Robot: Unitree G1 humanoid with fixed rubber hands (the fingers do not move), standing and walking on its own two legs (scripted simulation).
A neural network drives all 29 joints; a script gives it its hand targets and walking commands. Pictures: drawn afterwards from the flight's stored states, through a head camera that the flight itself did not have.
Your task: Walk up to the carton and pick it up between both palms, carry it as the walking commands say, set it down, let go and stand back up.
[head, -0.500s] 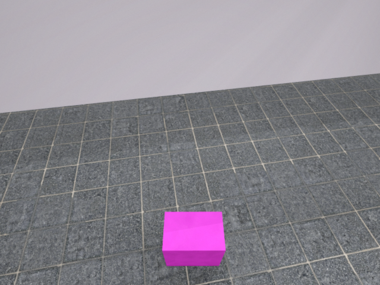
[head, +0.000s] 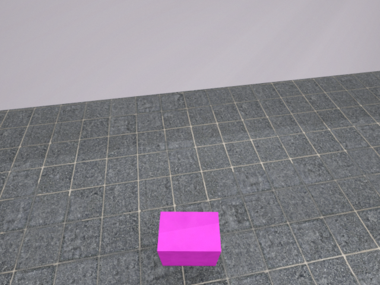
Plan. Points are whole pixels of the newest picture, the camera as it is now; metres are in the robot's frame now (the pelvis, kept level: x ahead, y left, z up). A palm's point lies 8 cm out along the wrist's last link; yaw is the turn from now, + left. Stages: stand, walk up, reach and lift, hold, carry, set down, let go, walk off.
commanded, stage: walk up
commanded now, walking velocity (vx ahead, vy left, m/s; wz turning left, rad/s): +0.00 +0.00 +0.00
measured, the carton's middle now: (189, 240) +0.40 +0.02 -0.64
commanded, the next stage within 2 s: none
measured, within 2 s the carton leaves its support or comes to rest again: neither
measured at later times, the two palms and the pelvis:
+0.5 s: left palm out of the picture +0.04 +0.23 -0.16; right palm out of the picture +0.10 -0.19 -0.16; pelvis +0.08 +0.02 -0.01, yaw +0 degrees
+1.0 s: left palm out of the picture +0.10 +0.22 -0.15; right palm out of the picture +0.10 -0.22 -0.16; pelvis +0.12 +0.00 -0.01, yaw +0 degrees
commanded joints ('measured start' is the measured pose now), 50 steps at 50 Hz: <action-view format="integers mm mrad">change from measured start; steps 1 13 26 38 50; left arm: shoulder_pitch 107 122 131 24 32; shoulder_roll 105 87 119 150 159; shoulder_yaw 20 -2 -2 7 10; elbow -8 -14 31 42 37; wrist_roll -3 19 17 7 3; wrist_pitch -5 -21 2 -11 -4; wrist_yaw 8 -1 4 8 11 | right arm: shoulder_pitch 93 151 44 104 122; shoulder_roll -76 -34 -55 -113 -103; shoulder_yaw -12 -9 -20 -22 -14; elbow -6 -80 -63 -10 -19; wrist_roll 3 -17 10 8 3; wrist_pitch -4 -41 -15 -25 -18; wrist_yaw -7 28 1 -15 -16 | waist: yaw -3 -70 -12 -7 -7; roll -14 -25 -84 -30 -26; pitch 36 54 45 -37 -12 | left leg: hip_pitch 3 -61 -24 42 59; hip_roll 18 -93 -21 2 15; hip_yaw -5 58 -60 -3 -18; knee -5 82 46 105 72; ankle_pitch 269 5 179 473 469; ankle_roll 66 126 101 95 96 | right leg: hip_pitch -43 -62 -115 -31 -23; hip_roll -169 -201 -182 -169 -145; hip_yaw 83 40 145 63 82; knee -33 77 -23 36 30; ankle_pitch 702 661 574 906 819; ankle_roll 31 -63 -2 27 27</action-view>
